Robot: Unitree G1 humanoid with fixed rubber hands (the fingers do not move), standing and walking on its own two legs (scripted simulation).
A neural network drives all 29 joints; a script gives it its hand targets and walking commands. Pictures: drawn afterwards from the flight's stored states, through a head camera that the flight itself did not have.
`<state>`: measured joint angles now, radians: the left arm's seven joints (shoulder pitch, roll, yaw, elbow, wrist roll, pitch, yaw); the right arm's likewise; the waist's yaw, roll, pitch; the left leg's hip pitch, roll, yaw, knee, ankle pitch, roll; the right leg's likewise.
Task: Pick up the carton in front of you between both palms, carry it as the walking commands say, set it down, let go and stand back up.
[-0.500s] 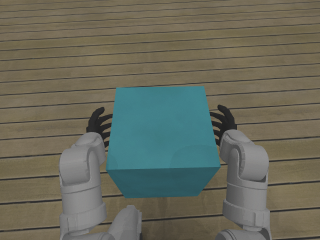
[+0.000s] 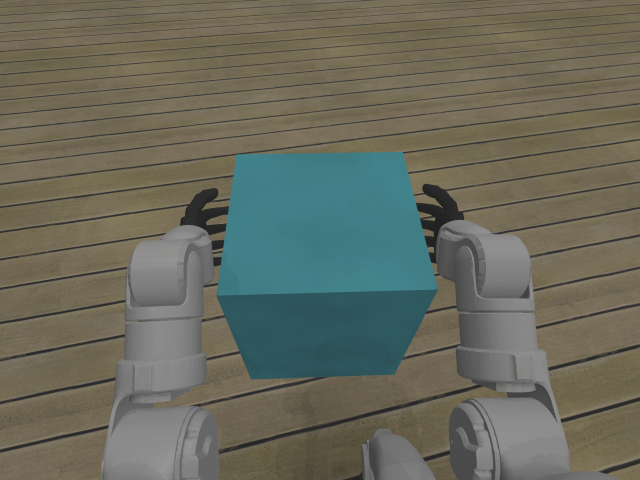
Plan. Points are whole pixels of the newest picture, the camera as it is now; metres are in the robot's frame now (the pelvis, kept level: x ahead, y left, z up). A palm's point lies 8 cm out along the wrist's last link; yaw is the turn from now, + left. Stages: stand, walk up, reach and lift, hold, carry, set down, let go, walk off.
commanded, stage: carry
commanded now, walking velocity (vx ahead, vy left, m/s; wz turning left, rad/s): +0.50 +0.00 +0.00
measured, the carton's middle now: (321, 273) +0.36 -0.02 +0.03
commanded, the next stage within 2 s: none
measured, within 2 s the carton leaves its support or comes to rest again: neither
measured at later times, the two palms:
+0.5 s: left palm (225, 135) +0.59 +0.12 +0.09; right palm (404, 126) +0.62 -0.18 +0.08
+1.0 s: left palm (222, 38) +0.92 +0.15 +0.09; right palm (363, 36) +0.91 -0.15 +0.10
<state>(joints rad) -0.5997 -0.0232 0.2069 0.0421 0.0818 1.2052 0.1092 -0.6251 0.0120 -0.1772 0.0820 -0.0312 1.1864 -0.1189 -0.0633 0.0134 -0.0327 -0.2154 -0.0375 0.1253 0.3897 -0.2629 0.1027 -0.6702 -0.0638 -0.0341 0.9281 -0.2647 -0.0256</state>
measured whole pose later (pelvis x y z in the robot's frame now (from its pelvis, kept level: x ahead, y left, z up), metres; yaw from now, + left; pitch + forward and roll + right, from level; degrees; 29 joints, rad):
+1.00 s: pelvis +0.65 +0.00 +0.01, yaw +0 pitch +4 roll -1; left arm -0.14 -0.13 0.10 -0.35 0.13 1.22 0.09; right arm -0.14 0.13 -0.09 -0.34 -0.11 1.20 -0.08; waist -0.02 -0.01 -0.12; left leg -0.12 0.03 0.20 0.26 -0.21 0.04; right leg -0.60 -0.12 -0.10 0.70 -0.15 0.02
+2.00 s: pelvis +1.04 -0.03 +0.00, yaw -1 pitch +5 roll +1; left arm -0.16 -0.13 0.11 -0.33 0.12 1.21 0.09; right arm -0.16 0.13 -0.10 -0.34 -0.12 1.21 -0.08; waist -0.01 0.00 -0.11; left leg -0.34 0.05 0.18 0.51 -0.20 0.02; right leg -0.10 -0.07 -0.17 0.48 -0.37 0.04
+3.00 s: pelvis +0.96 -0.04 -0.01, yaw -2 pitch +1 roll +0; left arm -0.14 -0.13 0.11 0.03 0.22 0.89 0.04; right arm -0.13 0.13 -0.11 0.02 -0.21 0.89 -0.02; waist 0.00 0.00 -0.10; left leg -0.39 0.10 0.17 0.51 -0.12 0.01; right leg -0.18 -0.04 -0.19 0.54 -0.38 -0.02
